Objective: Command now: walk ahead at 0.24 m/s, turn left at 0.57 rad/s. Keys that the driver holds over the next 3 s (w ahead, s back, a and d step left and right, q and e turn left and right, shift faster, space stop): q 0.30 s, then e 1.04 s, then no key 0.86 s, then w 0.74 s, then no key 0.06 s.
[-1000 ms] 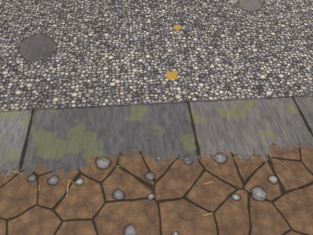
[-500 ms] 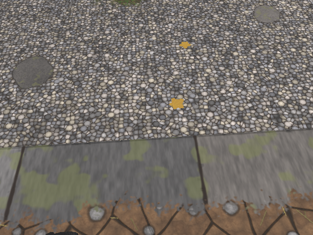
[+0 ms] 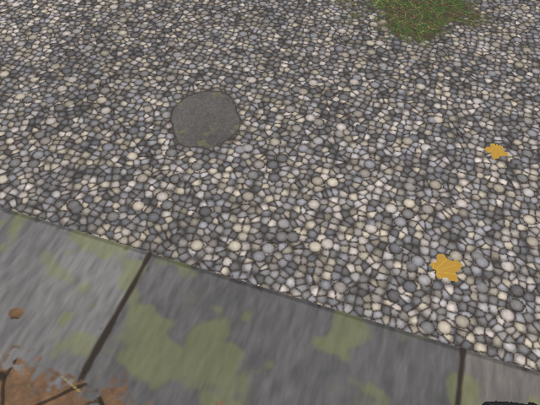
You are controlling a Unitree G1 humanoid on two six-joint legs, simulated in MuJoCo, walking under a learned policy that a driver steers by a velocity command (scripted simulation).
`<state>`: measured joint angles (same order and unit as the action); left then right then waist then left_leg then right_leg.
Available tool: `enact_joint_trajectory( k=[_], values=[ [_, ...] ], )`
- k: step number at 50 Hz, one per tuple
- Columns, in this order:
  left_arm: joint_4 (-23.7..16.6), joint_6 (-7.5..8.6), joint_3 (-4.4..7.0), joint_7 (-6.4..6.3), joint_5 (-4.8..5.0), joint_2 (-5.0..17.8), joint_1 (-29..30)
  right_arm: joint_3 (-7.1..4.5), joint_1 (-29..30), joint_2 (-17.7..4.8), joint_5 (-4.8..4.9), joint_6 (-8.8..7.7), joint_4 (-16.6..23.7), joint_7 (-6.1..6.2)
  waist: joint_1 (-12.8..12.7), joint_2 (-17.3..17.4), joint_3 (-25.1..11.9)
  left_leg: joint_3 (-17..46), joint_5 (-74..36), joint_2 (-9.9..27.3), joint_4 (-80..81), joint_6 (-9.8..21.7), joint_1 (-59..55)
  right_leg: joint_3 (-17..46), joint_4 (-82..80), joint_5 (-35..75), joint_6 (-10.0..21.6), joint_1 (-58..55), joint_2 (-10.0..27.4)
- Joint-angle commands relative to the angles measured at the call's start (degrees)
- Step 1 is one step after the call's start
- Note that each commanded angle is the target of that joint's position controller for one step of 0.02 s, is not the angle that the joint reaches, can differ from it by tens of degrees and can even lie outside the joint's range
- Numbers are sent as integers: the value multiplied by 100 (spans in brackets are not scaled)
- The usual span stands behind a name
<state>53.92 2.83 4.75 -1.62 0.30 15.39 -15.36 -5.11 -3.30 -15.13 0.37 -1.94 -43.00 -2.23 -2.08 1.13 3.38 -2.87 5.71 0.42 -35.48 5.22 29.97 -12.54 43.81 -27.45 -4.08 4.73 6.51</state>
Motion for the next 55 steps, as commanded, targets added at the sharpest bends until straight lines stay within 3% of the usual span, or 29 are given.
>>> enact_joint_trajectory(
  k=[1, 2, 3, 4, 5, 7, 10, 15, 21, 23, 24, 25, 26, 28, 32, 35, 36, 38, 39, 40, 42, 45, 47, 50, 51, 52, 53, 54, 55],
  values=[
    [-684, 317, 31, 100, 12, 698, -102, -394, -1593, -1596, -104, -3, 252, 76, 691, 532, -2942, 3936, -3775, 2121, 1104, 2026, -4771, 1742, 4109, -1179, -31, 3253, -688],
    [-854, 331, 31, 93, 163, 698, 344, -311, -1320, -1286, -70, -42, 281, 65, 629, 353, -2282, 3115, -3370, 1849, 1125, 1755, -4251, 1699, 3936, -704, 115, 3562, -494],
    [-787, 293, 32, 20, 85, 648, 418, -259, -955, -1049, 43, -63, 300, 71, 423, -72, -1552, 2487, -2924, 1480, 1231, 1402, -3372, 1644, 3390, -223, 140, 3587, -251],
    [-760, 209, 83, -60, -34, 753, 447, -201, -675, -844, 65, -52, 364, 108, 271, -29, -1273, 2225, -2589, 1292, 1375, 1221, -2668, 1664, 2974, 80, 149, 3345, -92],
    [-772, 103, 125, -82, -60, 829, 397, -175, -499, -799, 5, -26, 435, 131, 105, 43, -1141, 2092, -2503, 1158, 1525, 1167, -2066, 1685, 2777, 224, 170, 2947, -57],
    [-838, -27, 118, -107, -97, 699, 305, -212, -470, -939, -91, -30, 487, 164, -22, 150, -1172, 1978, -2771, 1050, 1619, 1190, -1598, 1632, 2429, 436, 126, 2642, -190],
    [-956, -99, 83, -157, -130, 604, 499, -244, -588, -1061, -27, 6, 508, 269, 17, 239, -1259, 1950, -2645, 940, 1574, 1107, -1615, 1687, 1744, 813, 9, 2811, -338],
    [-1190, -170, 56, -135, -79, 607, 1081, -222, -589, -1059, 31, 201, 611, 424, 221, 495, -1091, 2357, -427, 712, 1623, 788, -1615, 1863, 621, 1372, -91, 2899, -516],
    [-1106, -71, -53, 36, -65, 455, 903, 95, -612, -462, -173, 209, 474, 365, 271, 635, -1124, 2101, -1090, 841, 1173, 721, -1505, 1601, -608, 1367, 64, 1591, -367],
    [-1050, -8, -101, 123, -124, 381, 770, 202, -790, -302, -162, 153, 312, 310, 138, 433, -979, 1869, -782, 584, 986, 354, -1370, 1572, -1994, 2638, 308, 748, -383],
    [-1121, 2, -54, 116, -198, 738, 836, 211, -1027, -314, -248, 97, 275, 310, 344, 27, -981, 1636, -123, 257, 681, 56, -1310, 2146, -1995, 3937, 509, 458, 102],
    [-1200, -19, 9, 102, -212, 1093, 1097, 145, -1520, -455, -274, 48, 210, 302, 822, -762, -962, 1171, 888, -229, 495, -178, -1229, 2487, -1776, 4527, 914, 445, 439],
    [-1201, -63, -6, 112, -151, 889, 1195, 132, -1312, -548, -278, 42, 224, 329, 712, -1093, -960, 928, 983, -268, 523, -367, -1560, 2682, -1943, 3609, 1172, 904, 470],
    [-1229, -91, 15, 148, -45, 893, 1123, 44, -723, -747, -175, 131, 327, 398, 427, -961, -719, 765, 752, -273, 367, -366, -1672, 2744, -2043, 2743, 1038, 1252, 224],
    [-1336, -111, 77, 100, 37, 958, 941, -15, -770, -587, -118, 249, 415, 438, 356, -914, -733, 672, 603, -244, 286, -237, -1680, 2982, -1792, 2831, 1087, 1327, 107],
    [-1520, -202, 83, 50, 74, 862, 968, -94, -868, -585, -100, 239, 428, 439, 289, -376, -829, 909, 288, 41, 607, -64, -1902, 2756, -1267, 2639, 939, 1642, -262],
    [-1588, -228, 71, 57, 86, 803, 987, -130, -898, -655, -107, 246, 445, 447, 271, -10, -783, 1217, 20, 349, 859, 113, -2047, 2471, -907, 2294, 778, 1956, -506],
    [-1674, -265, 45, 120, 32, 680, 870, -175, -906, -833, -147, 228, 502, 467, 217, 895, -758, 2370, -1279, 1645, 1302, 853, -2432, 1777, 201, 645, 468, 2698, -861],
    [-1717, -282, 92, 151, 14, 788, 940, -149, -846, -786, -157, 181, 590, 494, 294, 935, -763, 2734, -2055, 2183, 1354, 1229, -2506, 1680, 1230, -553, 376, 2996, -719],
    [-1742, -311, 153, 165, 38, 886, 996, -132, -848, -789, -156, 135, 641, 516, 326, 539, -711, 2721, -2525, 2329, 1336, 1375, -2539, 1770, 2011, -824, 297, 3238, -613],
    [-1743, -391, 105, 164, 98, 692, 960, -172, -582, -918, -53, 110, 644, 521, 215, 251, -527, 1958, -2421, 1951, 1293, 995, -2585, 1758, 1768, -356, 191, 3399, -369],
    [-1880, -409, -9, 254, 127, 477, 1068, -235, -553, -1081, -37, 233, 600, 513, 338, 624, -669, 959, -2575, 1459, 1232, 706, -2388, 1206, 790, 277, 113, 2603, -434],
    [-1963, -423, 29, 335, 161, 592, 1023, -257, -652, -1132, 3, 283, 568, 499, 384, 826, -818, 685, -2351, 1437, 1112, 609, -2417, 947, 59, 547, 159, 2083, -579],
    [-1869, -469, 166, 327, 86, 751, 476, -220, -755, -1029, 140, 231, 482, 459, 115, 650, -942, 227, -1346, 1272, 289, 117, -1985, 727, -1594, 1841, 489, 809, -926],
    [-1906, -461, 299, 254, 71, 1146, 226, -178, -1022, -845, 8, 182, 431, 421, 96, -190, -1036, -243, -179, 906, -834, -388, -1045, 1691, -1888, 3427, 799, -192, -395],
    [-2128, -438, 404, 178, -43, 1886, 137, -24, -908, -457, -342, 149, 731, 388, 245, -1891, -1096, -316, 3477, 102, -2660, -941, 747, 4149, -1833, 6070, 1832, -949, 1384],
    [-2146, -315, 319, 265, -222, 1655, -125, -86, -421, -738, -185, 112, 847, 405, -271, -1309, -1709, 692, 3670, -83, -3528, -953, 935, 4687, -2131, 5696, 2645, -681, 1752],
    [-2141, -212, 276, 297, -213, 1527, 131, -128, -278, -885, -12, 140, 846, 428, -125, -880, -1280, 801, 3184, 29, -3784, -904, 1096, 4171, -2184, 5058, 2454, -439, 1403],
    [-2127, -182, 246, 260, -83, 1351, 423, -149, -323, -927, -26, 178, 767, 474, 40, -653, -982, 796, 2636, 127, -3600, -866, 1168, 3721, -2188, 4432, 2087, -184, 1032]
  ],
)
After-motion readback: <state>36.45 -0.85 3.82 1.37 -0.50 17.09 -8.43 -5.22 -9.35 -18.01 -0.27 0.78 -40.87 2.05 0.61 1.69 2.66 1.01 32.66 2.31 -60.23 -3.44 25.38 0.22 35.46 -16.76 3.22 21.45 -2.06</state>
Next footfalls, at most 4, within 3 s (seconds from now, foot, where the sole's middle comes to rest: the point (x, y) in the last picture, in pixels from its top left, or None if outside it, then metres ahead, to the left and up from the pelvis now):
0.46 right None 0.23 -0.14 -0.75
1.02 right None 0.20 -0.18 -0.75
1.54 left None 0.24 0.03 -0.75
1.80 right None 0.13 -0.21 -0.75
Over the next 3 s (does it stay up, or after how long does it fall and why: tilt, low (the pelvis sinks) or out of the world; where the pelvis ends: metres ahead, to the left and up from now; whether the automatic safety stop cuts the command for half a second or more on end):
stays up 0.42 -0.22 0.02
